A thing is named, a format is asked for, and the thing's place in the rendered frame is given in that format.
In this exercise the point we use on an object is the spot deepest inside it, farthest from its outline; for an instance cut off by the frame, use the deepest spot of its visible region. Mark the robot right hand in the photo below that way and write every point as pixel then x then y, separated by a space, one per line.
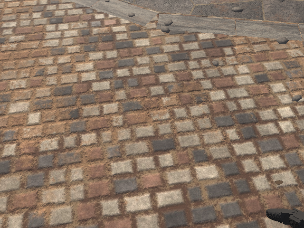
pixel 294 218

